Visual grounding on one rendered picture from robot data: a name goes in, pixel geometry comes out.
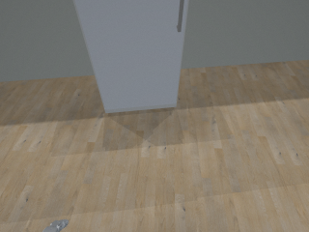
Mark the left robot hand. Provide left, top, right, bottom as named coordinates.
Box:
left=43, top=219, right=69, bottom=232

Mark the fridge door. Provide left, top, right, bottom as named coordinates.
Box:
left=74, top=0, right=188, bottom=110

